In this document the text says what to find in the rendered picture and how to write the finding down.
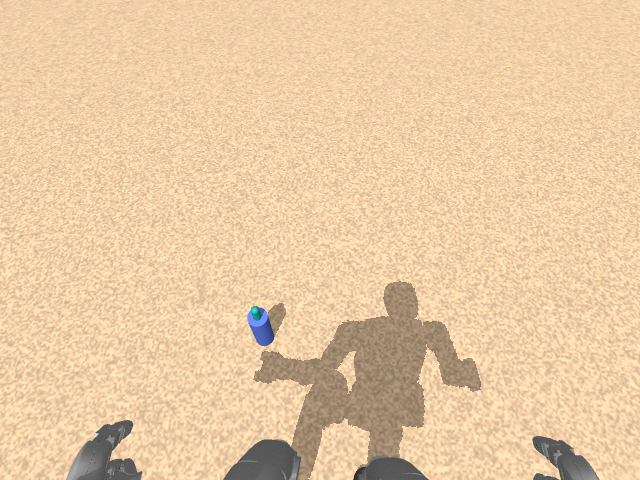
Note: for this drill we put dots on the right robot hand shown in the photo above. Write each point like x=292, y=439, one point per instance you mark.
x=562, y=456

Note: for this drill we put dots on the left robot hand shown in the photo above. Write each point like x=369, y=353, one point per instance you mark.
x=93, y=460

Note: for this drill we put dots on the bottle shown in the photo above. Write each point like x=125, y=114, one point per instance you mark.
x=260, y=325

